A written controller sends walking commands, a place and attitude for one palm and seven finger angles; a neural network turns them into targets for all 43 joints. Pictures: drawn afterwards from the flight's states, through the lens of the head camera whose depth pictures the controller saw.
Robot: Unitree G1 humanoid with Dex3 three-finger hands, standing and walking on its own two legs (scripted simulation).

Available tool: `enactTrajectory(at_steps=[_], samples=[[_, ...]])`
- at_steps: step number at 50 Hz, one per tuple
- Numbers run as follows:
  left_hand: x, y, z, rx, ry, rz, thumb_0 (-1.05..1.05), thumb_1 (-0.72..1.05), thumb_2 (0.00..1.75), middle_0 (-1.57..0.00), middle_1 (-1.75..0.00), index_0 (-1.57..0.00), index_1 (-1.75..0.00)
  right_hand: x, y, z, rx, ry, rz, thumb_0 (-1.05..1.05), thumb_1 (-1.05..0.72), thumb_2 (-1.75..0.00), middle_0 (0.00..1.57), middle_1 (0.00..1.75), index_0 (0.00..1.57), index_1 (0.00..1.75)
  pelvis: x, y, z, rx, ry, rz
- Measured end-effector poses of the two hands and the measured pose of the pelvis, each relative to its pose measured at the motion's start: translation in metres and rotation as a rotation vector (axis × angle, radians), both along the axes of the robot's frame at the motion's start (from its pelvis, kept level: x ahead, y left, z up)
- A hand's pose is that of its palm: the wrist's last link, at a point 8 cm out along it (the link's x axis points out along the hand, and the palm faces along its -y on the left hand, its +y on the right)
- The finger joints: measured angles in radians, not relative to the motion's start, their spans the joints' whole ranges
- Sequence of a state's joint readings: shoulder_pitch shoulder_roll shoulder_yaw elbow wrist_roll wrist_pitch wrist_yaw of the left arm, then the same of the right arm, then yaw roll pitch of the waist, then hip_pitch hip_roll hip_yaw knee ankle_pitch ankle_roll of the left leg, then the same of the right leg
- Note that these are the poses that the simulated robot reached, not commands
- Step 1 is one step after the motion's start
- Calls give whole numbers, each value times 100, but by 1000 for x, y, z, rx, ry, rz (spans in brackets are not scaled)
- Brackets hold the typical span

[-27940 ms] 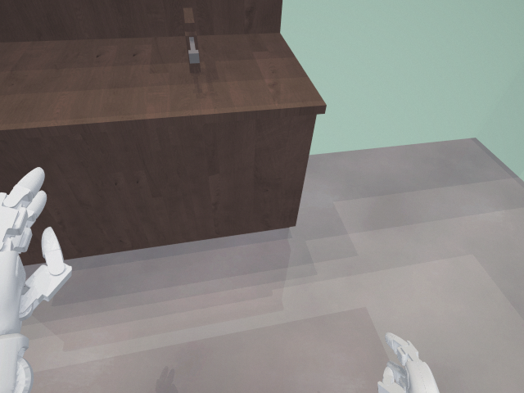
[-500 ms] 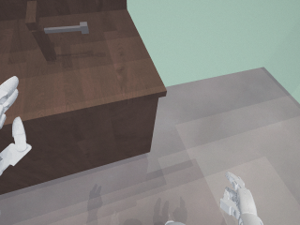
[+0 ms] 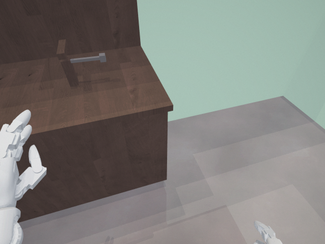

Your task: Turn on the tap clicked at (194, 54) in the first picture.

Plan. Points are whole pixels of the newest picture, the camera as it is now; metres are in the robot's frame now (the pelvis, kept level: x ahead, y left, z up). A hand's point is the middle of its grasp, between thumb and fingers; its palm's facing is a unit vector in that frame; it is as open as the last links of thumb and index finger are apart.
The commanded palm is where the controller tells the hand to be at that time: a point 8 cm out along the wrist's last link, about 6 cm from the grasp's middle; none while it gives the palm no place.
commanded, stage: stop stepping back and stand still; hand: left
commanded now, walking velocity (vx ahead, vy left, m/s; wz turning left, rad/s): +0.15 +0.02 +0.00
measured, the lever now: (102, 57) +0.81 +0.28 +0.09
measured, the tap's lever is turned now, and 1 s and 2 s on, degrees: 86 86 86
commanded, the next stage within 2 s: stand and check the lever's angle in 0.38 s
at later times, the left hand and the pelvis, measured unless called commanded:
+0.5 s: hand (21, 177) +0.20 +0.26 +0.17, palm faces +0.44 -0.79 -0.42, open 7.4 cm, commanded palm +0.14 +0.29 +0.18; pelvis -0.01 +0.00 +0.00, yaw +3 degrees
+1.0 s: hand (19, 161) +0.24 +0.28 +0.16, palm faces +0.40 -0.83 -0.39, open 7.4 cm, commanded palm +0.18 +0.32 +0.18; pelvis +0.03 +0.04 +0.01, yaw +1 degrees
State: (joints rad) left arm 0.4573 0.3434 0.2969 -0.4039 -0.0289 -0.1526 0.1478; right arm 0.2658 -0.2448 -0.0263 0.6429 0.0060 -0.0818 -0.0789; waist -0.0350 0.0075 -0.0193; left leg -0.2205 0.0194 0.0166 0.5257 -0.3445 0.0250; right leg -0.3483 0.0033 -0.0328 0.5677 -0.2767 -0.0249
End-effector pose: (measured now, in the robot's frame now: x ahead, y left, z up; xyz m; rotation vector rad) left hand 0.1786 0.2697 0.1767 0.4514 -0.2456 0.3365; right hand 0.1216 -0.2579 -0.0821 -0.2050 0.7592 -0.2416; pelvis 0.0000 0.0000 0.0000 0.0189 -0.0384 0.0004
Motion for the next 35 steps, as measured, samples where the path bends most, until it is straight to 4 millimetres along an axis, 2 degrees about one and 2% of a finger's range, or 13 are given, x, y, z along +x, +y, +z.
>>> enactTrajectory(at_steps=[3, 7, 10, 13, 17, 20, 23, 28, 35], samples=[[-11, 4, 5, 49, 7, 23, 1, 89, 90, -21, -30, -21, -30, -2, 2, 0, 18, -22, 1, 1, -91, -90, 20, 30, 20, 30, -4, -3, 0, 3, -9, 8], [-26, 5, 11, 84, -18, 76, 1, 89, 90, -21, -30, -21, -30, 1, 5, -12, 47, -10, 45, 1, -91, -90, 20, 30, 20, 30, -6, -11, -6, -1, -13, 28], [-34, 4, 7, 32, -21, 92, 1, 89, 90, -21, -30, -21, -30, 3, 9, -16, 61, 29, 83, 1, -91, -90, 20, 30, 20, 30, -11, -11, -3, -1, -20, 36], [-36, 3, -2, -21, 10, 89, 1, 89, 90, -21, -30, -21, -30, 5, 14, -8, 64, 34, 102, 1, -91, -90, 20, 30, 20, 30, -13, -10, 3, 14, -16, 36], [-33, 5, -8, -41, 27, 67, 1, 89, 90, -21, -30, -21, -30, 11, 21, 4, 33, 2, 119, 1, -91, -90, 21, 30, 20, 30, -14, -6, 5, 18, -13, 40], [-29, 11, -6, -26, -2, 44, 1, 89, 90, -21, -30, -21, -30, 19, 24, 6, 1, -32, 124, 1, -91, -90, 21, 30, 20, 30, -14, 1, -2, -4, -10, 40], [-24, 18, 2, 24, -21, 56, 1, 89, 90, -21, -30, -21, -30, 25, 31, 4, 15, -41, 119, 1, -91, -90, 20, 30, 20, 30, -13, 4, -3, 2, -13, 37], [-18, 26, 11, 76, -16, 105, 1, 89, 90, -21, -30, -21, -30, 36, 42, -7, 73, -23, 134, 1, -91, -90, 20, 30, 20, 30, 0, 3, -4, -17, -3, 53], [-2, 30, -9, -18, 58, 79, 1, 89, 90, -21, -30, -21, -30, 50, 49, -6, 63, 25, 136, 1, -91, -90, 21, 30, 20, 30, 17, 16, 1, -29, 10, 47]])
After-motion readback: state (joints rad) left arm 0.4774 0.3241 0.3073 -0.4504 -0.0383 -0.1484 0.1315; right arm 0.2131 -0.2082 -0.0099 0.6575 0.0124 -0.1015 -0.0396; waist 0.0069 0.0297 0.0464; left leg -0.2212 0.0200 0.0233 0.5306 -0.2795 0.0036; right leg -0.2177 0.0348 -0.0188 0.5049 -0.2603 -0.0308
